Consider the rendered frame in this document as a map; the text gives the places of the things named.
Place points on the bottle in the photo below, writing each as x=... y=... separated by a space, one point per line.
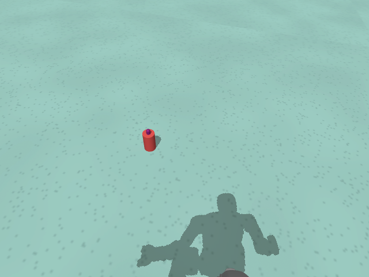
x=149 y=140

